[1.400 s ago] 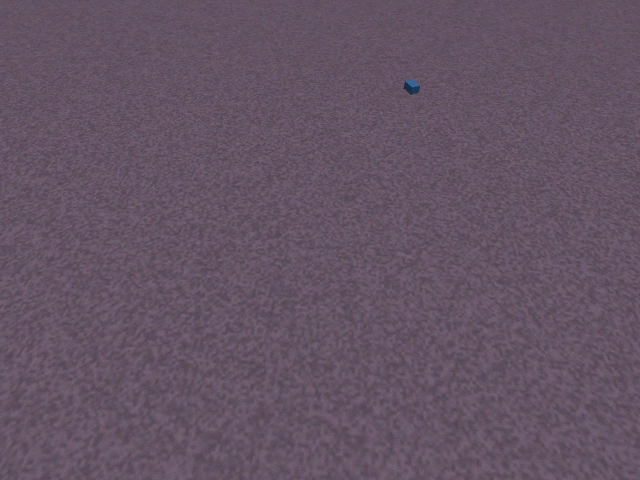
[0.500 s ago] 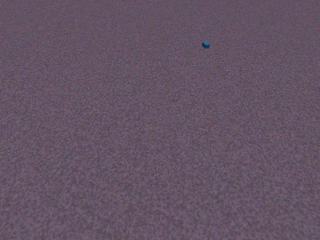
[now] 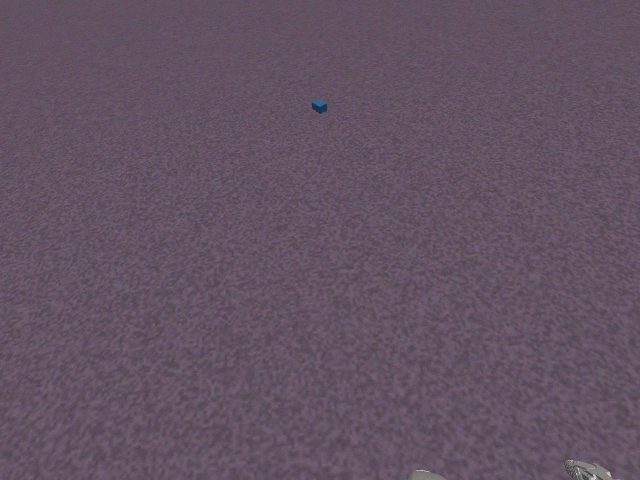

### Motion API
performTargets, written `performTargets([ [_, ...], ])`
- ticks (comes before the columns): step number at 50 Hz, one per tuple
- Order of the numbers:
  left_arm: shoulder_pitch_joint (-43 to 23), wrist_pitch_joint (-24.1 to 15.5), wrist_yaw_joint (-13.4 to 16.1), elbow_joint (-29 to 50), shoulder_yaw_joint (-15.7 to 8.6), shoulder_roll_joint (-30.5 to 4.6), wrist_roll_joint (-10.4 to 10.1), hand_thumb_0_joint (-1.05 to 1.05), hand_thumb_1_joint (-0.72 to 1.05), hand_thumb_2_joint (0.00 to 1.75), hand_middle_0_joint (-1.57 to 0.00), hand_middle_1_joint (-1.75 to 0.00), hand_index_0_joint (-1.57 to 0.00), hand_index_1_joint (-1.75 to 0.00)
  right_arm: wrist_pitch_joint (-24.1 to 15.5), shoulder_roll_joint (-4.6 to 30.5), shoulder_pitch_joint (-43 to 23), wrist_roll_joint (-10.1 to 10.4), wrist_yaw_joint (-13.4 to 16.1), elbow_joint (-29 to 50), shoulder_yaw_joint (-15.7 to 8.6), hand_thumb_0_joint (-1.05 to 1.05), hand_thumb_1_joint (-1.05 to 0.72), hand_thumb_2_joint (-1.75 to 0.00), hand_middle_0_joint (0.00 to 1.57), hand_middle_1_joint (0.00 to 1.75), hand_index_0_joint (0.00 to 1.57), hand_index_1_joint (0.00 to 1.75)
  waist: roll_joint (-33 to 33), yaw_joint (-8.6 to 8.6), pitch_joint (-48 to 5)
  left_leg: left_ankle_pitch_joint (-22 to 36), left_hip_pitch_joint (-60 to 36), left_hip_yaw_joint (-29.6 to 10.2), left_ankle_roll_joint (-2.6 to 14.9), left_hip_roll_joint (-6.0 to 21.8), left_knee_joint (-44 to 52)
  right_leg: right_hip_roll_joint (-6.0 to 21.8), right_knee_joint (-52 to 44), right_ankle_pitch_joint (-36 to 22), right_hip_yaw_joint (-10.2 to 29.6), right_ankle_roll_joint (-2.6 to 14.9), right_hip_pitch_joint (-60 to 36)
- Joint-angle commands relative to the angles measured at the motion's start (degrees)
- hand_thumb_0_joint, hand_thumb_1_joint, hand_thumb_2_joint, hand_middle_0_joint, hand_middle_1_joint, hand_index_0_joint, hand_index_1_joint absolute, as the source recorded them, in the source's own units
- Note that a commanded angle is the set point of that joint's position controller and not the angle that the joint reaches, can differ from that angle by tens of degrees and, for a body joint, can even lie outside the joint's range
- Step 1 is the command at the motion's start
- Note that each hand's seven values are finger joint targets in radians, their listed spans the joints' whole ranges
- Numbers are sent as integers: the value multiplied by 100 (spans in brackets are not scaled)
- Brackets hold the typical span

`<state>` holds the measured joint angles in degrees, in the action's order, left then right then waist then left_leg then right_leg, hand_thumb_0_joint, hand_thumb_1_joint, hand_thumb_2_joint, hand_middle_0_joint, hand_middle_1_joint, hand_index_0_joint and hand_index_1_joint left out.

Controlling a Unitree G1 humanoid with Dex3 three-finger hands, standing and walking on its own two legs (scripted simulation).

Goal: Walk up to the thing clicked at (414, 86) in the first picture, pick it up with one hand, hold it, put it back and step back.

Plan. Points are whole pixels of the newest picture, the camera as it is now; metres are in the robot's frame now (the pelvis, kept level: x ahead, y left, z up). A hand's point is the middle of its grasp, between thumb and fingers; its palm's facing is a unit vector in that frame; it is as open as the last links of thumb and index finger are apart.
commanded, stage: walk up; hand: left
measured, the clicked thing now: (319, 105) +2.28 +0.07 -0.74
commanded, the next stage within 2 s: none
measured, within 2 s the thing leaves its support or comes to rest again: neither
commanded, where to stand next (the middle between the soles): +1.88 +0.21 m, yaw -47 degrees
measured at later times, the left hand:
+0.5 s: hand (175, 343) +0.38 +0.29 -0.17, palm faces -0.28 -0.87 -0.40, open 7.4 cm
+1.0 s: hand (273, 162) +0.86 +0.14 -0.12, palm faces -0.43 -0.79 -0.43, open 7.4 cm
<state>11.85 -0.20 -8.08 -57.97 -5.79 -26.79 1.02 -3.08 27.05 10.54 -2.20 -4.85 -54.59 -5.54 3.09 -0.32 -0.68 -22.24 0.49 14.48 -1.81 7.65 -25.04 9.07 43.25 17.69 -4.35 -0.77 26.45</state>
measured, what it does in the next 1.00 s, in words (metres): walks ahead, turning right: right foot, then left foot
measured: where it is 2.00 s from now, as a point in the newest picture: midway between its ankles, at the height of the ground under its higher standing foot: (340, 243)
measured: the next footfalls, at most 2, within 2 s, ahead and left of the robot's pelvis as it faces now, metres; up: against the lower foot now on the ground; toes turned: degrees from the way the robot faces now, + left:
right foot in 0.04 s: +0.13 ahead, -0.16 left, +0.00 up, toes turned -11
left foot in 0.48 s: +0.47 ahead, +0.11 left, +0.00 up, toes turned -10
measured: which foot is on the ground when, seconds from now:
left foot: down 0.00-0.04, up 0.06-0.46, down 0.48-0.94, up 0.96-1.00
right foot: up 0.00-0.02, down 0.04-0.50, up 0.52-0.90, down 0.92-1.00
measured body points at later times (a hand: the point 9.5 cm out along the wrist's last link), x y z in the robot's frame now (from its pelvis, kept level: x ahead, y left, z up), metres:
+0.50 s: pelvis +0.28 +0.01 -0.02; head +0.30 +0.03 +0.43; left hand +0.40 +0.34 -0.14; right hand +0.33 -0.35 -0.09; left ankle +0.44 +0.11 -0.73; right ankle +0.10 -0.15 -0.72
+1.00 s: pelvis +0.59 -0.02 -0.02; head +0.59 -0.05 +0.43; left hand +0.88 +0.18 -0.09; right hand +0.45 -0.30 -0.16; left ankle +0.48 +0.13 -0.67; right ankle +0.62 -0.14 -0.73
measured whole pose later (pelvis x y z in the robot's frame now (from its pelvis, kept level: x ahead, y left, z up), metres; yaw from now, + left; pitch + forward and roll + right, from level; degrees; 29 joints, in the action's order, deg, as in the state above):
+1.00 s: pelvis +0.59 -0.02 -0.02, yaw -25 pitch -1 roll -1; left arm 5.3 -4.8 -1.0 -51.0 -3.0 -22.9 -0.8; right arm -0.1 22.6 20.4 -2.2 -4.3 -51.3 -4.5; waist 4.6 4.6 3.4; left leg -29.6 9.8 4.6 -1.2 1.6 -59.1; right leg 0.3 39.2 13.9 -7.3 3.9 24.6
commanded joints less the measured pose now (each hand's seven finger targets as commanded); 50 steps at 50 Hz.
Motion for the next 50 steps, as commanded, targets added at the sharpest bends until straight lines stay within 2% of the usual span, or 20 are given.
performTargets([
  [1, 851, -259, 187, 234, -358, -1168, 60, 0, 90, 90, -20, -30, -20, -30, -100, 1233, -1327, 54, 44, 832, -279, 0, -90, -90, 20, 30, 20, 30, -833, -921, 152, -1599, 2507, 0, 751, 451, -1167, -602, -618, -197, -570, 193, -2152],
  [2, 1772, -326, 336, 39, -519, -1605, 99, 0, 90, 90, -20, -30, -20, -30, -67, 719, -1340, 77, 11, 947, -62, 0, -90, -90, 20, 30, 20, 30, -2468, -1353, -12, -1081, 3642, 260, 502, -233, -3815, -503, -1353, 1534, 659, 579, -2898],
  [3, 1659, -367, 431, 351, -496, -1920, 12, 0, 90, 90, -20, -30, -20, -30, -80, 438, -1406, 173, -122, 1271, 55, 0, -90, -90, 20, 30, 20, 30, -3070, -1203, 98, -1444, 5003, -629, 225, -762, -4921, 597, -3034, 3517, 3654, 1056, -3218],
  [4, 1067, -377, 486, 558, -424, -2170, -103, 0, 90, 90, -20, -30, -20, -30, -113, 994, -1660, 214, -147, 1317, -57, 0, -90, -90, 20, 30, 20, 30, -1896, -907, -57, -989, 5067, -1712, 116, -392, -4942, 1514, -4001, 4394, 5547, 1618, -2994],
  [7, 194, -430, 733, 670, -304, -1933, -198, 0, 90, 90, -20, -30, -20, -30, -175, 1232, -1290, 197, -183, 1026, -47, 0, -90, -90, 20, 30, 20, 30, -985, -356, 162, 25, 4604, -1964, 194, 186, -4237, 1161, -3569, 2521, 3791, 1372, -2581],
  [11, -219, -605, 762, 857, -149, -1613, -194, 0, 90, 90, -20, -30, -20, -30, 37, 1237, -643, 120, -328, 854, -161, 0, -90, -90, 20, 30, 20, 30, -964, 60, 479, 795, 3531, -1797, 88, 184, -2977, 525, -3706, 1753, 2148, 1040, -1364],
  [19, 6, -763, 726, 847, -186, -1744, -98, 0, 90, 90, -20, -30, -20, -30, 56, 882, -1168, 69, -451, 1243, -194, 0, -90, -90, 20, 30, 20, 30, -556, 122, 374, 2043, 2205, -1395, 67, 72, -1187, 254, -3428, 408, 1195, 1013, -967],
  [22, -394, -704, 797, 906, -150, -1760, -54, 0, 90, 90, -20, -30, -20, -30, 66, 978, -83, 37, -366, 971, -347, 0, -90, -90, 20, 30, 20, 30, -609, 735, -43, 1398, 988, -1241, 178, -115, -907, 399, -2082, -901, 1147, 947, -1015],
  [23, -245, -670, 802, 924, -82, -1497, -34, 0, 90, 90, -20, -30, -20, -30, 25, 1233, 841, 8, -268, 663, -478, 0, -90, -90, 20, 30, 20, 30, 209, 1100, -575, 931, -342, -1352, 329, -245, -599, -19, -233, -1403, 838, 714, -574],
  [24, 109, -652, 796, 883, 105, -902, 13, 0, 90, 90, -20, -30, -20, -30, -24, 1679, 1779, -54, -99, 425, -644, 0, -90, -90, 20, 30, 20, 30, 1667, 1416, -931, -761, -1351, -2508, 469, 473, 4, -748, 1920, -121, 531, 434, 688],
  [25, 536, -654, 866, 908, 279, -589, -243, 0, 90, 90, -20, -30, -20, -30, -130, 2054, 1423, 20, -20, 603, -679, 0, -90, -90, 20, 30, 20, 30, 2490, 1069, -733, -1749, -1404, -4879, 583, 1522, 1474, -1521, 3012, 1190, 627, 480, 1848],
  [26, 622, -678, 930, 746, 308, -805, -220, 0, 90, 90, -20, -30, -20, -30, -125, 2128, 656, 181, -11, 755, -721, 0, -90, -90, 20, 30, 20, 30, 2020, 683, -662, -2212, -526, -5385, 808, 1657, 2050, -999, 3625, 789, 1222, 616, 1642],
  [30, 416, -551, 733, 343, 46, -1333, -285, 0, 90, 90, -20, -30, -20, -30, -193, 1055, -45, 103, 60, 962, -414, 0, -90, -90, 20, 30, 20, 30, 622, 261, -216, -358, 561, -2415, 615, 831, 1308, -292, 2053, -528, 884, 301, 901],
  [36, -557, -418, 568, 748, 77, -918, -189, 0, 90, 90, -20, -30, -20, -30, -241, 1045, 320, 18, 40, 937, -414, 0, -90, -90, 20, 30, 20, 30, 434, 428, 332, 507, 362, -1531, 989, 866, 1671, -316, 485, -694, 488, 103, 1167],
  [41, -1149, -421, 541, 872, 87, -721, -234, 0, 90, 90, -20, -30, -20, -30, -129, 1010, 401, -70, 10, 1061, -390, 0, -90, -90, 20, 30, 20, 30, 68, 478, 468, 1828, 846, -716, 673, 595, 1366, -541, -694, -1506, -227, 287, -254],
  [45, 317, -399, 690, 518, -112, -971, -170, 0, 90, 90, -20, -30, -20, -30, -45, 992, 364, -59, 102, 1229, -368, 0, -90, -90, 20, 30, 20, 30, -529, -335, -373, 3679, 1209, -241, 389, 197, -1303, -941, -1331, -1047, -511, 552, -2603],
  [46, 1242, -425, 780, 358, -313, -1358, -88, 0, 90, 90, -20, -30, -20, -30, -42, 741, 603, -34, 115, 1284, -271, 0, -90, -90, 20, 30, 20, 30, -1129, -739, -946, 2462, 2126, -444, 286, -149, -2904, -301, -1688, -167, 688, 715, -3850],
  [47, 1485, -447, 879, 471, -434, -1923, -62, 0, 90, 90, -20, -30, -20, -30, -33, 440, 1058, 24, 135, 1358, -143, 0, -90, -90, 20, 30, 20, 30, -1915, -628, -1243, -904, 3951, -760, -12, -760, -4280, 1496, -1819, -127, 3599, 1480, -5027],
  [48, 1292, -424, 969, 575, -415, -2000, -159, 0, 90, 90, -20, -30, -20, -30, 10, 1118, 721, 58, 186, 1314, -266, 0, -90, -90, 20, 30, 20, 30, -949, -700, -1232, -991, 4590, -1924, -72, -613, -5005, 1788, -2177, 280, 4925, 2141, -4726],
  [50, 725, -478, 1061, 825, -314, -1628, -293, 0, 90, 90, -20, -30, -20, -30, -36, 1091, 273, 79, 182, 1228, -275, 0, -90, -90, 20, 30, 20, 30, -184, -475, -431, -51, 4404, -2119, -21, -135, -5116, 1355, -2312, -1420, 3388, 1870, -3545],
])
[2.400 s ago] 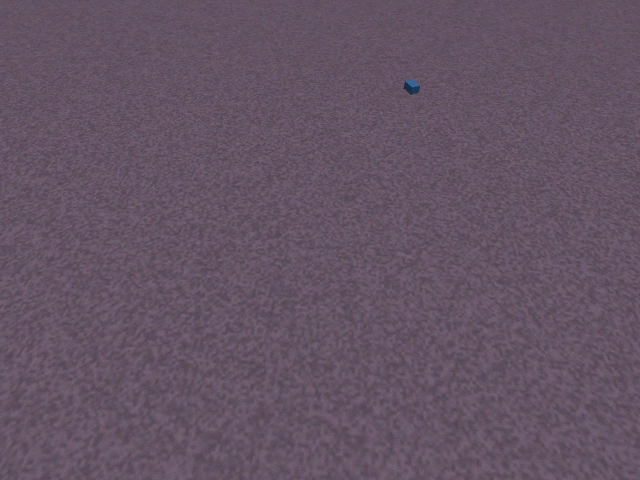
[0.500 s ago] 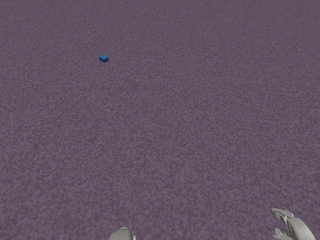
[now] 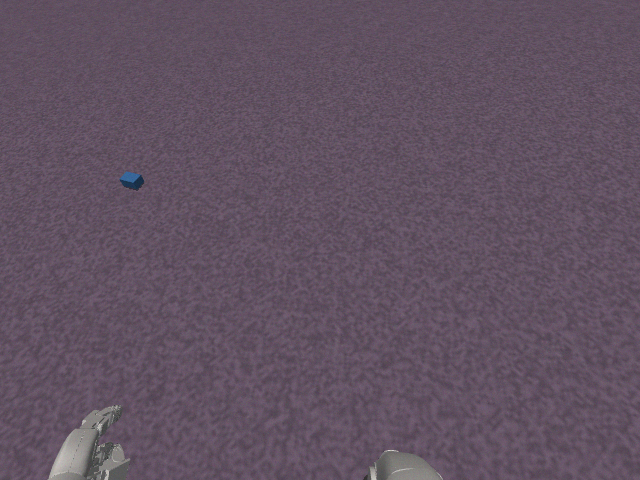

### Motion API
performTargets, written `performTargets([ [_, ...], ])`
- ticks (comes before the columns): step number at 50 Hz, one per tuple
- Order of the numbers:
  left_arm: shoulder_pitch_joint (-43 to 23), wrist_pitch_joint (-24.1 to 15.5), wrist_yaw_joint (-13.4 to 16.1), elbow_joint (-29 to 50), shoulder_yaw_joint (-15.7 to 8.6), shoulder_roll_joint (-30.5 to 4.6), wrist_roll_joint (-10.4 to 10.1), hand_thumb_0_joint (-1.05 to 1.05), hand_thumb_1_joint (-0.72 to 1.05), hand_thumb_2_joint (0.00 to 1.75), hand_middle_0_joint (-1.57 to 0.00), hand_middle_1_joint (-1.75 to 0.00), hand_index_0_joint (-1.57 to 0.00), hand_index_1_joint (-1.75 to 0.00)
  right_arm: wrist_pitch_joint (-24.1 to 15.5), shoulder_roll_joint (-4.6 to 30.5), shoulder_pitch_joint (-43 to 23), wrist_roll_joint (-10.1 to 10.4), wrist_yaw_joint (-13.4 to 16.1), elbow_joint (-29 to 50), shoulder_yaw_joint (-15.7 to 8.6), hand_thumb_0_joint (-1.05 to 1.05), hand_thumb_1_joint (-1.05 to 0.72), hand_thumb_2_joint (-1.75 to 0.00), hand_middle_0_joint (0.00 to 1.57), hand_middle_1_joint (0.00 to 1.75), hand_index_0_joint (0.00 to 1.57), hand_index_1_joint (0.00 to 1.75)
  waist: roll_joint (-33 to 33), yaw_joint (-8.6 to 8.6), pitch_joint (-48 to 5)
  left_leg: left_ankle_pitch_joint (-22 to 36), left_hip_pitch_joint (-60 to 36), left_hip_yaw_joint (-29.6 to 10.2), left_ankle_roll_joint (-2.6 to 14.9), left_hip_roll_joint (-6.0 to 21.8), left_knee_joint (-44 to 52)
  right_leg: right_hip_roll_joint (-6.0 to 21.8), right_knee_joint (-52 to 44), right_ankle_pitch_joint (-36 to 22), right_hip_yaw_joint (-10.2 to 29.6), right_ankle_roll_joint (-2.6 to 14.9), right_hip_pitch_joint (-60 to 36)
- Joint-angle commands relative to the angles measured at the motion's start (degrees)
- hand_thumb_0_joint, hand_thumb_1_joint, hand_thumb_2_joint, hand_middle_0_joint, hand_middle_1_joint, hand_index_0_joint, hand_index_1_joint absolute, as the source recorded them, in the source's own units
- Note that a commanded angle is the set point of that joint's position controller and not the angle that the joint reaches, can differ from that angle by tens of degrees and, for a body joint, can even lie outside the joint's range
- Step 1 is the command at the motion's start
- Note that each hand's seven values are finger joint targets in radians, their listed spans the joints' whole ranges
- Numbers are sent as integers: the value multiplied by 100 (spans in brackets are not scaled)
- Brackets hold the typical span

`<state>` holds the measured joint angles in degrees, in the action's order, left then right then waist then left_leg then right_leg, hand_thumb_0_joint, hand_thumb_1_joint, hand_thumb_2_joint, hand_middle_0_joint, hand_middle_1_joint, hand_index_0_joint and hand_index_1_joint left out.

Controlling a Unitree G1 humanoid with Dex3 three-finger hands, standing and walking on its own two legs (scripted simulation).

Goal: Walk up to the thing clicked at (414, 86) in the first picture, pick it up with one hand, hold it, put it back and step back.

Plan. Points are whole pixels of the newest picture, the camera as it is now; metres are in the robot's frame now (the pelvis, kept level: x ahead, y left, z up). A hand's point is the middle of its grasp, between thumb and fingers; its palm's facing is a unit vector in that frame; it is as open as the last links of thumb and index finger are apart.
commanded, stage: walk up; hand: left
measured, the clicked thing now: (132, 180) +1.48 +0.81 -0.73
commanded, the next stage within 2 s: none
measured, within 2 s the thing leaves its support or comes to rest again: neither
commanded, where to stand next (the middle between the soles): +1.07 +0.76 m, yaw -21 degrees
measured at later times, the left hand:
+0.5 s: hand (29, 378) +0.32 +0.46 -0.13, palm faces -0.16 -0.86 -0.48, open 7.4 cm
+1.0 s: hand (40, 242) +0.58 +0.52 -0.09, palm faces -0.17 -0.82 -0.54, open 7.4 cm
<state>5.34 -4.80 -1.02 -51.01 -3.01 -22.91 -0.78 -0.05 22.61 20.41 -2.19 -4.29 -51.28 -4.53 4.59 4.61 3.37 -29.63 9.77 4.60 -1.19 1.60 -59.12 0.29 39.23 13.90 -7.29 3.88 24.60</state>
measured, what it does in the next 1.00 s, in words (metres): walks ahead: left foot, then right foot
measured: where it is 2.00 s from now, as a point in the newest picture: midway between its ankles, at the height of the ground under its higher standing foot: (174, 307)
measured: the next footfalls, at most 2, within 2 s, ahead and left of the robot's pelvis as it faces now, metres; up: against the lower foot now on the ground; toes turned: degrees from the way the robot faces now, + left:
left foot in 0.34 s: +0.35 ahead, +0.26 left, +0.00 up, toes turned +0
right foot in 0.74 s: +0.49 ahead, +0.07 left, +0.00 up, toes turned -17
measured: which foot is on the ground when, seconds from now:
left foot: up 0.00-0.32, down 0.34-0.72, up 0.74-1.00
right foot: down 0.00-0.36, up 0.38-0.72, down 0.74-1.00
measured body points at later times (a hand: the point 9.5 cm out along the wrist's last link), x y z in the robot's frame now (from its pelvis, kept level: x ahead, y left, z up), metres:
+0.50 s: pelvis +0.25 +0.16 +0.01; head +0.28 +0.16 +0.46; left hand +0.33 +0.51 -0.10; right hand +0.32 -0.18 -0.08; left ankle +0.31 +0.26 -0.71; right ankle +0.22 +0.00 -0.64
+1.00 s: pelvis +0.45 +0.24 +0.01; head +0.45 +0.19 +0.45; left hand +0.59 +0.56 -0.06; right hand +0.47 -0.10 -0.12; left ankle +0.55 +0.40 -0.67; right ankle +0.45 +0.08 -0.71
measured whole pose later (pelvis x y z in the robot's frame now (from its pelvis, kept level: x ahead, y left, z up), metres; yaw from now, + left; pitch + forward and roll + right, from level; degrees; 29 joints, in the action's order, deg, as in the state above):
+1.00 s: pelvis +0.45 +0.24 +0.01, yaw -11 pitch -2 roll -2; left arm 16.5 -6.7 2.5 -51.5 -2.9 -24.0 0.9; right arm 3.6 26.6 13.6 -3.4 -7.3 -47.8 -6.1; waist 8.0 1.0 3.5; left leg -18.2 32.0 -3.7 -1.4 8.8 -57.6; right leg 3.5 36.7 17.2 -5.1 0.0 17.1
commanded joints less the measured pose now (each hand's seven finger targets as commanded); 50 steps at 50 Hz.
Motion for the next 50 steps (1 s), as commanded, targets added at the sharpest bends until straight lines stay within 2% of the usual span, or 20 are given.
performTargets([
  [1, 1198, -73, 366, 193, -538, -1884, -108, 0, 90, 90, -20, -30, -20, -30, -347, 1447, -617, 87, 114, 889, -359, 0, -90, -90, 20, 30, 20, 30, -453, -734, -772, 917, 3145, -1089, -32, 528, -1305, 1985, -1846, -1757, 3091, 1191, -2924],
  [4, 864, -254, 313, 310, -450, -1641, -31, 0, 90, 90, -20, -30, -20, -30, -129, 1236, -382, 10, -60, 745, -364, 0, -90, -90, 20, 30, 20, 30, -854, -283, -288, 1302, 2215, -919, 41, 614, -371, 1342, -1967, -2023, 1763, 766, -1361],
  [7, 861, -381, 299, 392, -457, -1802, 68, 0, 90, 90, -20, -30, -20, -30, -9, 1200, -775, -25, -233, 904, -398, 0, -90, -90, 20, 30, 20, 30, -1005, -280, -144, 1577, 2081, -638, -40, 761, 448, 1297, -2164, -651, 1499, 857, -618],
  [13, 975, -414, 349, 311, -504, -2113, 151, 0, 90, 90, -20, -30, -20, -30, -102, 1202, -1541, -57, -427, 1061, -492, 0, -90, -90, 20, 30, 20, 30, -1057, -313, -131, 2358, 1128, -442, 106, 749, 1823, 1302, -1836, -55, 1296, 650, -138],
  [16, 790, -331, 384, 351, -404, -1908, 221, 0, 90, 90, -20, -30, -20, -30, -106, 1577, -122, -98, -355, 582, -741, 0, -90, -90, 20, 30, 20, 30, -168, 556, -777, 1492, -1057, -115, 346, 272, 2249, 1013, 223, -648, 889, 301, 616],
  [17, 1177, -308, 387, 300, -239, -1397, 179, 0, 90, 90, -20, -30, -20, -30, -145, 1976, 632, -162, -257, 417, -893, 0, -90, -90, 20, 30, 20, 30, 1222, 902, -1067, 376, -1797, -918, 535, 707, 3131, 452, 2239, -225, 427, -1, 1223],
  [18, 1427, -282, 426, 356, -125, -1090, 1, 0, 90, 90, -20, -30, -20, -30, -196, 2390, 379, -62, -163, 582, -908, 0, -90, -90, 20, 30, 20, 30, 2341, 666, -979, 33, -2086, -3404, 829, 1988, 4437, -482, 3202, 1752, 525, -102, 2518],
  [19, 1400, -254, 527, 194, -127, -1348, 52, 0, 90, 90, -20, -30, -20, -30, -161, 2500, -166, 71, -102, 678, -964, 0, -90, -90, 20, 30, 20, 30, 1697, 324, -955, -473, -1393, -3752, 1110, 2166, 4700, 33, 3750, 1541, 1123, 42, 2285],
  [21, 1433, -234, 433, -119, -206, -1684, -19, 0, 90, 90, -20, -30, -20, -30, -148, 1872, -849, 64, -53, 929, -776, 0, -90, -90, 20, 30, 20, 30, 528, 17, -638, 22, -512, -2237, 1005, 1769, 4265, 414, 3226, 742, 1145, -46, 1825],
  [24, 1753, -155, 352, -404, -253, -1625, -17, 0, 90, 90, -20, -30, -20, -30, -235, 1521, -1020, 44, -36, 942, -578, 0, -90, -90, 20, 30, 20, 30, 655, -221, -455, 1192, -109, -1182, 1074, 1305, 4199, 561, 2356, 453, 848, -215, 1184],
  [29, 1172, -103, 309, -124, -236, -1355, 32, 0, 90, 90, -20, -30, -20, -30, -189, 1445, -797, -90, -64, 994, -521, 0, -90, -90, 20, 30, 20, 30, 550, -122, -176, 1962, -89, -714, 1491, 1358, 4302, 534, 744, 262, 310, -331, 815],
  [31, 1021, -107, 290, -70, -282, -1312, 47, 0, 90, 90, -20, -30, -20, -30, -147, 1401, -873, -105, -89, 1077, -477, 0, -90, -90, 20, 30, 20, 30, 267, -191, -124, 1846, 466, -600, 1372, 1334, 4242, 453, 332, -91, 263, -259, -18],
  [34, 1659, -104, 319, -228, -407, -1368, 53, 0, 90, 90, -20, -30, -20, -30, -63, 1359, -1315, -80, -116, 1248, -414, 0, -90, -90, 20, 30, 20, 30, -245, -761, -261, 1938, 1245, -134, 981, 1035, 3262, 214, -460, -843, 101, -143, -1623],
  [35, 2120, -113, 383, -311, -529, -1613, 79, 0, 90, 90, -20, -30, -20, -30, -68, 1188, -1187, -81, -119, 1290, -340, 0, -90, -90, 20, 30, 20, 30, -661, -980, -593, 2288, 1699, 44, 723, 826, 2371, 293, -632, -484, 371, -40, -2607],
  [36, 2554, -140, 456, -331, -640, -1924, 135, 0, 90, 90, -20, -30, -20, -30, -67, 963, -869, -64, -111, 1266, -272, 0, -90, -90, 20, 30, 20, 30, -1541, -1217, -901, 1456, 2370, 271, 417, 329, 902, 1042, -1347, 721, 1652, 209, -3326],
  [37, 2565, -151, 536, -113, -677, -2295, 144, 0, 90, 90, -20, -30, -20, -30, -9, 950, -543, -98, -86, 1263, -243, 0, -90, -90, 20, 30, 20, 30, -1942, -1016, -967, -302, 3084, -173, 144, -119, -372, 2446, -2154, 1414, 4015, 659, -3479],
  [38, 2053, -119, 593, 56, -596, -2289, 44, 0, 90, 90, -20, -30, -20, -30, 110, 1563, -573, -156, -40, 1151, -421, 0, -90, -90, 20, 30, 20, 30, -853, -903, -806, -210, 3290, -971, 68, 27, -1025, 2800, -2388, 2284, 4890, 1255, -2798],
  [39, 1750, -115, 618, 150, -583, -2211, 5, 0, 90, 90, -20, -30, -20, -30, 159, 1694, -655, -133, -7, 1046, -470, 0, -90, -90, 20, 30, 20, 30, -581, -796, -481, 105, 3308, -1146, 64, 301, -1250, 2648, -2486, 2631, 4476, 1305, -2291],
  [43, 1072, -208, 552, 281, -515, -1888, 93, 0, 90, 90, -20, -30, -20, -30, 184, 1577, -225, -84, -110, 652, -477, 0, -90, -90, 20, 30, 20, 30, -908, -334, -100, 943, 2682, -1122, 30, 583, -725, 1726, -2221, 1104, 2222, 790, -1119],
  [50, 1130, -316, 510, 293, -632, -2298, 229, 0, 90, 90, -20, -30, -20, -30, 260, 1398, -930, -153, -317, 906, -522, 0, -90, -90, 20, 30, 20, 30, -1288, -445, -1, 1287, 2196, -604, -19, 852, 613, 1533, -1924, 1177, 1482, 834, -285],
])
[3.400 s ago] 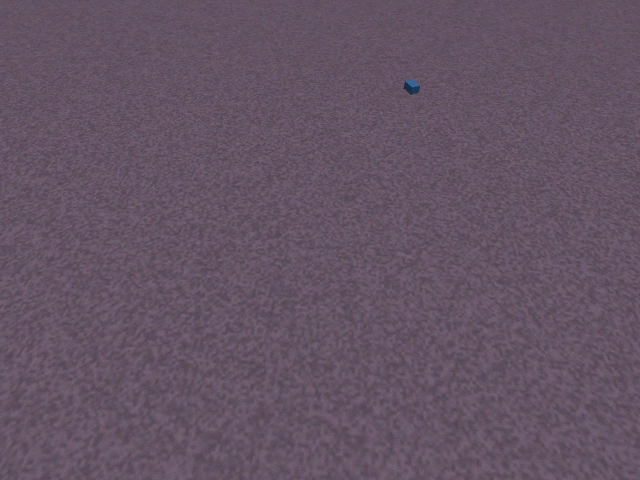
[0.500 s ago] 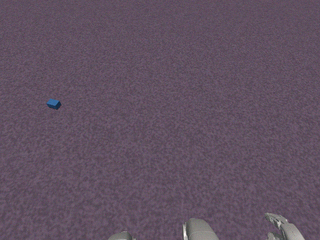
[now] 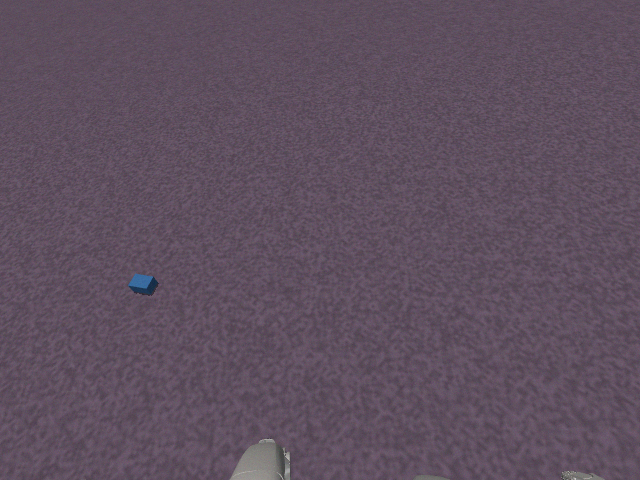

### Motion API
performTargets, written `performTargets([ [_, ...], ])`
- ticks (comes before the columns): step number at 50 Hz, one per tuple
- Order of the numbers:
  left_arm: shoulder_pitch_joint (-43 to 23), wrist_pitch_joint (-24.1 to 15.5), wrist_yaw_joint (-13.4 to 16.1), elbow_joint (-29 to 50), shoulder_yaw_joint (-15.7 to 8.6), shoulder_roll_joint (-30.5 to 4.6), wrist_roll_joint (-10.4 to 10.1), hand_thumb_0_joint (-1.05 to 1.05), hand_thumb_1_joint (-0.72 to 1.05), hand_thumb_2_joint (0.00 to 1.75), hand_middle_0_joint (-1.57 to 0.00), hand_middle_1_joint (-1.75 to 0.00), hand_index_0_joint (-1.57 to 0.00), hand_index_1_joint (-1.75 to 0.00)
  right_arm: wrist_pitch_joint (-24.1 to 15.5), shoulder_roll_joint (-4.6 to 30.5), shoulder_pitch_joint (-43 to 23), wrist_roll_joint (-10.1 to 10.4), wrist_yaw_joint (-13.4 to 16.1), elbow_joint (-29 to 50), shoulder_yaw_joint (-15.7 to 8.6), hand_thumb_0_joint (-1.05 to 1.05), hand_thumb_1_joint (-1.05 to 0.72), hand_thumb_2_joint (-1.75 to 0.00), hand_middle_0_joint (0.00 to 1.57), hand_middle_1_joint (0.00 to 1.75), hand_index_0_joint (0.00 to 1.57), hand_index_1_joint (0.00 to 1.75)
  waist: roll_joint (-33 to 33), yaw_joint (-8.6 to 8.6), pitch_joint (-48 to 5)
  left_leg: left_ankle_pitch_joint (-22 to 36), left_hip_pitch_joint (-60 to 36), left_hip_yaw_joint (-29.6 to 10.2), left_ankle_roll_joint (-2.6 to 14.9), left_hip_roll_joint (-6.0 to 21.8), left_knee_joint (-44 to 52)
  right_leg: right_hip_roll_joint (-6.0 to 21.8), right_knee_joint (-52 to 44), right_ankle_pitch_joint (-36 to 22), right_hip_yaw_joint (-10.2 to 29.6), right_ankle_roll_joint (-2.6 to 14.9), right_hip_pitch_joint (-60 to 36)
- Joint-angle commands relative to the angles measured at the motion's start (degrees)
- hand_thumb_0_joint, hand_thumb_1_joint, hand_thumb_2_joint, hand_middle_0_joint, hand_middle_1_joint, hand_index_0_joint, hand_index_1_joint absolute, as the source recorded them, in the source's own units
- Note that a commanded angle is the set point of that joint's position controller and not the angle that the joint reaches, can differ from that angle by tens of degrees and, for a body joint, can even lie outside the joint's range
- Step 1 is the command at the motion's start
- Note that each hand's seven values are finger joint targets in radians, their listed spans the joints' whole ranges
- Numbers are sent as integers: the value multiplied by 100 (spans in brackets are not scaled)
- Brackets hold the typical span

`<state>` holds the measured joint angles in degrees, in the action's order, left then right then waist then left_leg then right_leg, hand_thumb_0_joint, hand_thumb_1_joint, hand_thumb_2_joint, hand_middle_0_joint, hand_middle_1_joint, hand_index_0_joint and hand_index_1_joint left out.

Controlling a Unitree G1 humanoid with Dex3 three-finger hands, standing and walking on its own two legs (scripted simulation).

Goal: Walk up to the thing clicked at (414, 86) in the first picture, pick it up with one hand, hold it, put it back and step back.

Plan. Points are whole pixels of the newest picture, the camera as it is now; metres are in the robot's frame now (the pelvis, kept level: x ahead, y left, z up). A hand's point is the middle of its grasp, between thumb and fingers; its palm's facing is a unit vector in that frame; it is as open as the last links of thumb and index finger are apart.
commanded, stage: walk up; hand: left
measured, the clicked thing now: (143, 284) +0.90 +0.76 -0.73
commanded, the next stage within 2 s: none
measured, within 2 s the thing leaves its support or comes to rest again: neither
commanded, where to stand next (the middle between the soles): +0.50 +0.63 m, yaw -10 degrees
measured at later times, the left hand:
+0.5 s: hand (51, 402) +0.26 +0.46 -0.13, palm faces -0.12 -0.84 -0.53, open 7.4 cm
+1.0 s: hand out of the picture +0.35 +0.69 -0.14, palm faces -0.11 -0.81 -0.57, open 7.4 cm
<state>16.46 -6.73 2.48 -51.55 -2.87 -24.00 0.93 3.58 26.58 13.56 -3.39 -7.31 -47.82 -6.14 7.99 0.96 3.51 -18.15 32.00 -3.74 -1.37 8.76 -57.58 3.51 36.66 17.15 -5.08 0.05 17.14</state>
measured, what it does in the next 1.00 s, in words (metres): steps to the left: left foot, then right foot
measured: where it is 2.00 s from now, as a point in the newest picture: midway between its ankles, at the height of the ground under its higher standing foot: (130, 405)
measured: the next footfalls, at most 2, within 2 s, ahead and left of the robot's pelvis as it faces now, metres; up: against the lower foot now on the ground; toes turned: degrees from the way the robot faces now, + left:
left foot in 0.14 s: +0.17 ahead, +0.24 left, +0.00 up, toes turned +4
right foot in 0.48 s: +0.29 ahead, +0.07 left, +0.00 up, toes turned -11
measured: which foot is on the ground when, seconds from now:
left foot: up 0.00-0.12, down 0.14-0.48, up 0.50-0.82, down 0.84-1.00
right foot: down 0.00-0.16, up 0.18-0.46, down 0.48-0.86, up 0.88-1.00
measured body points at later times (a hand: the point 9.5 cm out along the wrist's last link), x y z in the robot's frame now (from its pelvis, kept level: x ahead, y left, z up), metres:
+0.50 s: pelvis +0.16 +0.17 -0.01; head +0.18 +0.14 +0.43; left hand +0.27 +0.50 -0.10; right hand +0.16 -0.16 -0.14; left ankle +0.13 +0.24 -0.71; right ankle +0.25 +0.07 -0.72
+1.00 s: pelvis +0.26 +0.36 -0.02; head +0.29 +0.36 +0.43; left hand +0.36 +0.73 -0.11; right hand +0.28 +0.02 -0.12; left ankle +0.28 +0.47 -0.72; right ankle +0.28 +0.21 -0.66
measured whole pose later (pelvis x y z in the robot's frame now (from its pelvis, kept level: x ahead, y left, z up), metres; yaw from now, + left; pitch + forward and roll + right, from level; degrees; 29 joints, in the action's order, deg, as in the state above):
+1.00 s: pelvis +0.26 +0.36 -0.02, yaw -6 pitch -2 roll -1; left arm 16.0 -4.2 5.3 -57.6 -3.8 -28.7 -0.5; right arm 2.9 25.5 16.4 -3.1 -4.6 -46.2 -5.9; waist 1.9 3.2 4.3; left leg -25.1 21.7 3.8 0.8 4.1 -48.4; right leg 2.5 66.9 27.8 -0.9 2.2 33.2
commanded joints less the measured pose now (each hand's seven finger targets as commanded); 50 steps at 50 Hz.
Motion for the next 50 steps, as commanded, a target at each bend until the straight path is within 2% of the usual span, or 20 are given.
performTargets([
  [1, 126, -115, 163, 319, -652, -2204, 65, 0, 90, 90, -20, -30, -20, -30, -125, 1020, -374, -20, -26, 575, -363, 0, -90, -90, 20, 30, 20, 30, -1540, -143, -74, 112, -108, 346, 18, 88, 644, 1162, -1550, 839, 1207, 1200, 430],
  [6, -437, 22, 202, 349, -520, -2040, 91, 0, 90, 90, -20, -30, -20, -30, -215, 1133, 678, -24, 49, 211, -558, 0, -90, -90, 20, 30, 20, 30, -857, 706, -581, -205, -2355, 938, 199, -475, 2034, 799, 326, 381, 521, 806, 1410],
  [7, -132, 73, 197, 315, -337, -1466, 77, 0, 90, 90, -20, -30, -20, -30, -264, 1413, 1314, -108, 129, 48, -664, 0, -90, -90, 20, 30, 20, 30, 491, 1016, -798, -955, -3076, 272, 370, -298, 2934, 306, 2178, 116, 36, 522, 1887],
  [8, -215, 69, 239, 482, -219, -1070, -113, 0, 90, 90, -20, -30, -20, -30, -325, 2116, 1244, -49, 204, 206, -746, 0, -90, -90, 20, 30, 20, 30, 2084, 994, -506, -1177, -3355, -2535, 832, 1107, 4248, -828, 3286, 1740, 77, 229, 3508],
  [9, -264, 68, 350, 268, -224, -1379, -81, 0, 90, 90, -20, -30, -20, -30, -326, 2314, 810, 96, 270, 281, -803, 0, -90, -90, 20, 30, 20, 30, 1618, 697, -432, -1429, -2786, -3136, 1280, 1404, 4481, -362, 3808, 1598, 800, 389, 3192],
  [11, -47, 56, 301, -45, -265, -1613, -208, 0, 90, 90, -20, -30, -20, -30, -319, 1621, 305, 72, 365, 507, -558, 0, -90, -90, 20, 30, 20, 30, 374, 400, -158, -219, -2495, -1488, 1141, 955, 3688, -112, 3468, 867, 887, 315, 3039],
  [16, 338, 50, 204, -257, -237, -1362, -185, 0, 90, 90, -20, -30, -20, -30, -348, 1165, 51, -16, 363, 733, -377, 0, -90, -90, 20, 30, 20, 30, 470, 228, -249, 2132, -2350, -131, 1580, 602, 3233, 29, 1717, 557, 43, 107, 1781],
  [21, 854, 52, 221, -220, -372, -1302, -155, 0, 90, 90, -20, -30, -20, -30, -206, 1000, -554, -42, 296, 1082, -271, 0, -90, -90, 20, 30, 20, 30, -50, -284, -351, 1121, -1051, 422, 1256, 299, 2710, -178, -64, -933, -133, 244, -466],
  [23, 1812, 50, 343, -343, -661, -1905, -32, 0, 90, 90, -20, -30, -20, -30, -216, 610, -316, 49, 282, 1185, -145, 0, -90, -90, 20, 30, 20, 30, -1333, -827, -842, 411, 238, 820, 604, -241, 682, 519, -961, -112, 1277, 493, -2306],
  [24, 1688, 39, 408, -92, -705, -2272, 18, 0, 90, 90, -20, -30, -20, -30, -174, 504, 154, 41, 296, 1154, -98, 0, -90, -90, 20, 30, 20, 30, -1851, -599, -1033, -1479, 956, 499, 230, -731, -733, 2068, -1702, 825, 3763, 1083, -2527],
  [25, 1096, 61, 456, 172, -641, -2311, -50, 0, 90, 90, -20, -30, -20, -30, -40, 1036, 157, -28, 350, 1064, -274, 0, -90, -90, 20, 30, 20, 30, -802, -480, -778, -1544, 1028, -269, 74, -646, -1466, 2583, -2116, 2125, 4663, 1662, -1592],
  [26, 633, 65, 485, 286, -628, -2284, -97, 0, 90, 90, -20, -30, -20, -30, 35, 1247, 49, -50, 375, 997, -377, 0, -90, -90, 20, 30, 20, 30, -736, -331, -356, -1327, 1090, -426, 82, -358, -1728, 2577, -2260, 2743, 4439, 1859, -885],
  [31, 86, -34, 365, 358, -577, -1913, 48, 0, 90, 90, -20, -30, -20, -30, 50, 1212, 522, -22, 233, 516, -428, 0, -90, -90, 20, 30, 20, 30, -1313, 56, -87, -448, 353, -373, 112, -154, -1304, 1468, -1601, 1424, 1978, 1219, 375],
  [38, 111, -14, 321, 334, -727, -2412, 149, 0, 90, 90, -20, -30, -20, -30, 65, 1137, -48, -17, 78, 694, -461, 0, -90, -90, 20, 30, 20, 30, -1803, -90, -186, -738, -371, 481, 108, -116, 300, 1191, -1053, 1769, 1386, 1178, 1050],
  [41, -453, 94, 342, 396, -660, -2295, 159, 0, 90, 90, -20, -30, -20, -30, 3, 1153, 955, -11, 149, 355, -547, 0, -90, -90, 20, 30, 20, 30, -1192, 605, -552, -488, -1863, 848, 172, -428, 1338, 905, 129, 1887, 866, 873, 1787],
  [42, -445, 160, 351, 370, -508, -1810, 167, 0, 90, 90, -20, -30, -20, -30, -43, 1292, 1632, -87, 219, 125, -621, 0, -90, -90, 20, 30, 20, 30, -173, 944, -648, -1111, -2603, 549, 241, -565, 2168, 414, 1690, 1736, 272, 555, 2357],
  [43, -511, 176, 372, 526, -300, -1171, 6, 0, 90, 90, -20, -30, -20, -30, -111, 2006, 1600, -87, 269, 286, -706, 0, -90, -90, 20, 30, 20, 30, 1936, 1026, -151, -2630, -2312, -2720, 666, 894, 4258, -835, 3350, 2226, -77, 187, 3801],
  [44, -673, 115, 475, 388, -290, -1462, 21, 0, 90, 90, -20, -30, -20, -30, -161, 2452, 736, 50, 325, 452, -757, 0, -90, -90, 20, 30, 20, 30, 1563, 652, 277, -2969, -1674, -3864, 1405, 1358, 4766, -378, 3847, 1900, 686, 366, 3565],
  [46, -245, 88, 438, -25, -346, -1715, -139, 0, 90, 90, -20, -30, -20, -30, -180, 1780, 241, 2, 413, 643, -555, 0, -90, -90, 20, 30, 20, 30, 218, 380, 348, -1653, -1767, -2120, 1295, 903, 3668, -168, 3670, 1111, 756, 256, 3434],
  [50, 248, 33, 308, -266, -314, -1500, -170, 0, 90, 90, -20, -30, -20, -30, -227, 1258, 113, -31, 409, 709, -359, 0, -90, -90, 20, 30, 20, 30, 636, 193, 75, 1599, -1945, -711, 1412, 412, 2905, -12, 2192, 969, 26, 123, 2104],
])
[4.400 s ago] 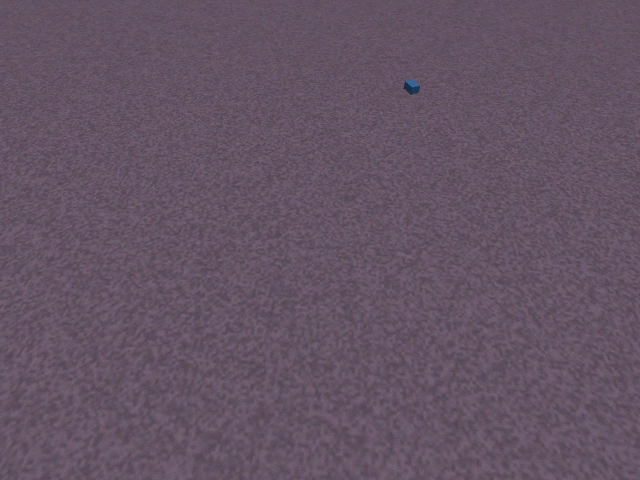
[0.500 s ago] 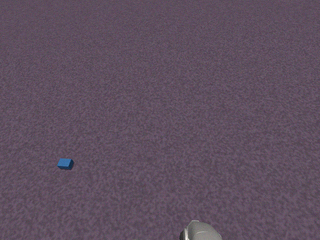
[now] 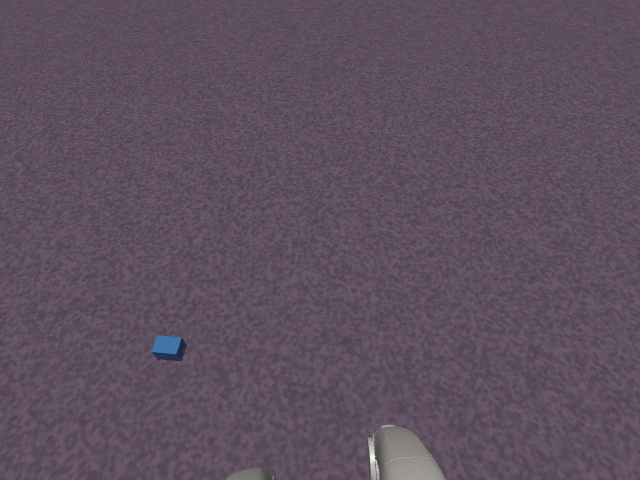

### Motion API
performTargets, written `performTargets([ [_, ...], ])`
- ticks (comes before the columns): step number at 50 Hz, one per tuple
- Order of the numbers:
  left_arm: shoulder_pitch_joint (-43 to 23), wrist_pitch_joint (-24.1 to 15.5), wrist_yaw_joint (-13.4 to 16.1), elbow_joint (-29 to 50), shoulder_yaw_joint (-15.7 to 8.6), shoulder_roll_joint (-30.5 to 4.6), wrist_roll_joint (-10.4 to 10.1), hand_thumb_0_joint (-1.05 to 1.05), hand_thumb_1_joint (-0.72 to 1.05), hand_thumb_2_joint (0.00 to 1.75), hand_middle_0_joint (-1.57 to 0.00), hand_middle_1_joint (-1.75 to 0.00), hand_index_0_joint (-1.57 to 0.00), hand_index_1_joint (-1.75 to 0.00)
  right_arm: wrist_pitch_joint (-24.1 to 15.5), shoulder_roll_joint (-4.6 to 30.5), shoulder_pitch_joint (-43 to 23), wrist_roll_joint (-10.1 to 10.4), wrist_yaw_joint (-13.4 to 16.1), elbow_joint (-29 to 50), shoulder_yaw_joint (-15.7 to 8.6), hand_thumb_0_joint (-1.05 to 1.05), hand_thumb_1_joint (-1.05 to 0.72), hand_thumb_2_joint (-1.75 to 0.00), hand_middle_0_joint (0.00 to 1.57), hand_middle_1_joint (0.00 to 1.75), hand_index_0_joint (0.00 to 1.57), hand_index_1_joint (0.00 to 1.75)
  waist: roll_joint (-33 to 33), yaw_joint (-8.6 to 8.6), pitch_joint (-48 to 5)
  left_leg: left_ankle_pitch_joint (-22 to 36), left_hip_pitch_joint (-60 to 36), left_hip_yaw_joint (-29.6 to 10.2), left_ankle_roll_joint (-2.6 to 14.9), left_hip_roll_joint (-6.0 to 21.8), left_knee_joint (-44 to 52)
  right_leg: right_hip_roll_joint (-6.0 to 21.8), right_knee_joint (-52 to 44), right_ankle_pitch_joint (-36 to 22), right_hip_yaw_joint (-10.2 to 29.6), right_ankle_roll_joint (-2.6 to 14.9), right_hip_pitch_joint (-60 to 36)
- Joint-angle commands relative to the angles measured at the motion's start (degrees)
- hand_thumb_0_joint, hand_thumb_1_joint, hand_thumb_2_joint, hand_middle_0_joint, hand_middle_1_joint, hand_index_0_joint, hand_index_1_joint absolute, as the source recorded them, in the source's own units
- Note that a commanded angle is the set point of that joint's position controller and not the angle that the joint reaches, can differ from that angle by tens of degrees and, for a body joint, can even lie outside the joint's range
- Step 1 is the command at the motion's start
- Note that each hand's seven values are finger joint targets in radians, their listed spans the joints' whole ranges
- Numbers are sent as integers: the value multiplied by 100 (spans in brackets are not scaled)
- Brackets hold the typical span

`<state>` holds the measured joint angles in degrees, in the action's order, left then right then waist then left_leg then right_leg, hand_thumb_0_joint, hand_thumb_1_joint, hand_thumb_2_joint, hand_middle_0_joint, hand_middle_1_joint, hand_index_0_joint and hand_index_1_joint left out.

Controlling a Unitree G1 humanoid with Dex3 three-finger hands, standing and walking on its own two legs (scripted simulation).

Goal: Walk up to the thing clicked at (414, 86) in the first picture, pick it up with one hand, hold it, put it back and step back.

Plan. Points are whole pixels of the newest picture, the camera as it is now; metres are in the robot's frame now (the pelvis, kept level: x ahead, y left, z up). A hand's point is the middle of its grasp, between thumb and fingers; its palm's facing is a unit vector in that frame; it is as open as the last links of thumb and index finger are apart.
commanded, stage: walk up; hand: left
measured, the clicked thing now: (168, 347) +0.60 +0.46 -0.72
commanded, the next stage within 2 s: none
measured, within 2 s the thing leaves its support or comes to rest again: neither
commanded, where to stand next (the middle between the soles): +0.21 +0.30 m, yaw -4 degrees
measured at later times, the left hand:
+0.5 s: hand out of the picture +0.12 +0.55 -0.12, palm faces -0.02 -0.77 -0.64, open 7.4 cm
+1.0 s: hand out of the picture +0.20 +0.65 -0.14, palm faces -0.04 -0.89 -0.46, open 7.4 cm
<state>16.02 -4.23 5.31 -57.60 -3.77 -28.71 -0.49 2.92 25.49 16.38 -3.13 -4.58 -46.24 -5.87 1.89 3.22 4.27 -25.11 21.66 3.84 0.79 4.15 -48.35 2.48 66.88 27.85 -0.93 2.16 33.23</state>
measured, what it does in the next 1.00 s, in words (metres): steps to the left: right foot, then left foot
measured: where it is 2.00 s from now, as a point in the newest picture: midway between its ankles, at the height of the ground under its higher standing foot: outside the picture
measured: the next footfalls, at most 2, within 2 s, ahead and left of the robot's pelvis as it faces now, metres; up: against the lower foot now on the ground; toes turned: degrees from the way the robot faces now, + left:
right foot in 0.14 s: +0.17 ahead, -0.05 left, +0.00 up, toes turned -6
left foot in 0.48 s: +0.13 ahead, +0.37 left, +0.00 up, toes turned +2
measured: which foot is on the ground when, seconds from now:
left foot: down 0.00-0.14, up 0.16-0.46, down 0.48-0.76, up 0.78-0.94, down 0.96-1.00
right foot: up 0.00-0.12, down 0.14-0.50, up 0.52-0.72, down 0.74-0.98, up 1.00-1.00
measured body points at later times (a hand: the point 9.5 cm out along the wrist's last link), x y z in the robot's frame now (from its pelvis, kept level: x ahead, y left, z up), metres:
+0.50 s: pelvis +0.06 +0.20 -0.03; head +0.08 +0.18 +0.42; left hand +0.12 +0.58 -0.08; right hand +0.15 -0.15 -0.13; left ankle +0.09 +0.36 -0.71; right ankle +0.13 -0.03 -0.70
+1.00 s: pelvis +0.12 +0.37 -0.01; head +0.15 +0.35 +0.44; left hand +0.20 +0.69 -0.11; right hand +0.17 +0.04 -0.13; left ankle +0.14 +0.49 -0.71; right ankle +0.17 +0.20 -0.70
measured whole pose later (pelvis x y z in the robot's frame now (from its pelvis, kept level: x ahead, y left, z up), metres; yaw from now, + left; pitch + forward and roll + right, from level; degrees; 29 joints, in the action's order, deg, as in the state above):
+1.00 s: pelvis +0.12 +0.37 -0.01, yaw -2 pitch -3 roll +1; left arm 12.8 -1.7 1.7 -51.8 -2.2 -22.9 1.2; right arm 0.5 23.5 15.1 -0.8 -1.0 -50.3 -3.5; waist 1.3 -0.9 6.5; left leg -24.5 21.9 1.1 0.0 0.2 -49.1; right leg 6.8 51.4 22.4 0.3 1.0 26.7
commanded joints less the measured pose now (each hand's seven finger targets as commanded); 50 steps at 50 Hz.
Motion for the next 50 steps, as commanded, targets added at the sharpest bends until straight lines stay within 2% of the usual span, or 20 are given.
performTargets([
  [1, 253, -225, 19, 420, -216, -929, -41, 0, 90, 90, -20, -30, -20, -30, -146, 1321, -4, -83, 137, 550, -364, 0, -90, -90, 20, 30, 20, 30, 1331, 23, -120, 2831, -1020, -1410, 1312, 922, 1916, 30, -1188, -156, -495, -88, 239],
  [5, 1525, -251, 111, 252, -364, -974, -32, 0, 90, 90, -20, -30, -20, -30, -71, 1042, -569, 14, 110, 954, -235, 0, -90, -90, 20, 30, 20, 30, 371, -854, -755, 3194, -12, -499, 824, 461, 367, -85, -3666, -2216, -353, -54, -2627],
  [6, 1947, -243, 195, 269, -562, -1470, 60, 0, 90, 90, -20, -30, -20, -30, -90, 752, -276, 77, 114, 1014, -155, 0, -90, -90, 20, 30, 20, 30, -514, -1076, -1008, 2233, 874, -314, 387, 99, -913, 427, -4112, -1768, 785, 112, -3692],
  [7, 1823, -211, 285, 531, -603, -1864, 118, 0, 90, 90, -20, -30, -20, -30, -37, 559, 185, 89, 142, 1018, -103, 0, -90, -90, 20, 30, 20, 30, -1092, -817, -1362, -837, 1803, -697, 17, -356, -1843, 2216, -4402, -1668, 3401, 703, -4199],
  [8, 1155, -162, 315, 798, -543, -1896, 88, 0, 90, 90, -20, -30, -20, -30, 121, 1108, 196, 17, 224, 910, -275, 0, -90, -90, 20, 30, 20, 30, 105, -660, -1127, -1035, 1804, -1240, -101, -265, -2598, 2686, -4768, -311, 3985, 1323, -3198],
  [13, 166, -206, 213, 1044, -441, -1409, 165, 0, 90, 90, -20, -30, -20, -30, 175, 1337, 417, -21, 160, 543, -422, 0, -90, -90, 20, 30, 20, 30, -456, -199, 8, 32, 1457, -1355, -123, 22, -2815, 1641, -4452, -40, 1699, 1054, -1084],
  [20, 4, -180, 137, 1097, -679, -1987, 338, 0, 90, 90, -20, -30, -20, -30, 220, 1264, 19, -61, -81, 765, -480, 0, -90, -90, 20, 30, 20, 30, -1444, -232, -239, -420, 590, -419, -93, 299, -959, 1326, -4012, 950, 1106, 972, -345],
  [23, -366, -47, 162, 1080, -571, -1663, 337, 0, 90, 90, -20, -30, -20, -30, 150, 1359, 1206, -95, -17, 312, -621, 0, -90, -90, 20, 30, 20, 30, -264, 443, -673, -218, -1261, 21, -1, -152, 498, 836, -2208, 970, 305, 476, 633],
  [24, -275, 18, 176, 1027, -408, -1110, 283, 0, 90, 90, -20, -30, -20, -30, 125, 1558, 1564, -206, 24, 230, -651, 0, -90, -90, 20, 30, 20, 30, 1198, 657, -348, -1331, -1220, -803, 157, 47, 1626, 107, -578, 1123, -334, 227, 1355],
  [25, -603, 20, 268, 1226, -294, -836, 159, 0, 90, 90, -20, -30, -20, -30, 89, 2213, 985, -120, 54, 547, -681, 0, -90, -90, 20, 30, 20, 30, 2532, 595, 221, -2363, -243, -3797, 716, 1351, 3405, -642, 488, 1201, -347, -24, 2184],
  [26, -704, -59, 336, 1105, -244, -1036, 202, 0, 90, 90, -20, -30, -20, -30, 31, 2364, 49, -22, 117, 652, -659, 0, -90, -90, 20, 30, 20, 30, 1892, 245, 671, -2441, 429, -4546, 1277, 1762, 3733, -162, 733, 707, 222, 127, 1814],
  [28, -227, -65, 252, 638, -321, -1234, 29, 0, 90, 90, -20, -30, -20, -30, -20, 1722, -143, -88, 222, 767, -480, 0, -90, -90, 20, 30, 20, 30, 679, 37, 484, -1206, 36, -2954, 980, 1164, 2634, -33, 588, 126, 235, 15, 1578],
  [33, 435, -198, 97, 468, -265, -911, -2, 0, 90, 90, -20, -30, -20, -30, -22, 1333, -57, -114, 178, 803, -339, 0, -90, -90, 20, 30, 20, 30, 1240, -133, -35, 2022, -409, -1684, 1320, 782, 1620, -52, -1434, -85, -536, -55, -211],
  [35, 918, -241, 85, 470, -285, -750, 40, 0, 90, 90, -20, -30, -20, -30, -16, 1151, -361, 25, 197, 896, -227, 0, -90, -90, 20, 30, 20, 30, 659, -612, -324, 2833, 103, -1175, 1057, 597, 853, -137, -3007, -1427, -449, 21, -1779],
  [36, 1119, -235, 105, 497, -402, -991, 128, 0, 90, 90, -20, -30, -20, -30, -69, 887, -251, 144, 221, 903, -128, 0, -90, -90, 20, 30, 20, 30, 106, -826, -569, 2691, 520, -986, 677, 393, 123, -2, -3422, -1529, 80, 113, -2637],
  [38, 873, -194, 115, 906, -503, -1572, 228, 0, 90, 90, -20, -30, -20, -30, -77, 722, 206, 257, 342, 802, -63, 0, -90, -90, 20, 30, 20, 30, -786, -675, -789, -855, 1813, -868, 87, -536, -1573, 2182, -4416, -833, 3695, 1042, -3214],
  [39, 493, -140, 92, 997, -460, -1548, 165, 0, 90, 90, -20, -30, -20, -30, 19, 1110, 131, 167, 441, 728, -222, 0, -90, -90, 20, 30, 20, 30, -262, -549, -838, -1239, 1493, -1209, 153, -285, -2094, 2528, -4559, -284, 3777, 1527, -2505],
  [47, -687, 133, -304, 1079, -194, -768, 214, 0, 90, 90, -20, -30, -20, -30, -349, 877, 678, 278, 436, -329, -150, 0, -90, -90, 20, 30, 20, 30, -913, -64, -510, 594, -904, -100, -62, -476, 1268, 627, -2703, -306, 399, 542, -385],
  [48, -592, 225, -337, 1023, -100, -434, 165, 0, 90, 90, -20, -30, -20, -30, -440, 992, 565, 201, 514, -360, -158, 0, -90, -90, 20, 30, 20, 30, -224, -89, -428, 466, -981, -796, -26, -188, 1888, 408, -1806, -537, 133, 331, -136],
  [50, -824, 338, -295, 924, -192, -665, 99, 0, 90, 90, -20, -30, -20, -30, -549, 1878, -59, 234, 596, -150, -215, 0, -90, -90, 20, 30, 20, 30, 586, -86, -24, 89, 328, -4154, 1170, 1891, 2899, -78, -890, 529, 601, -93, -97],
])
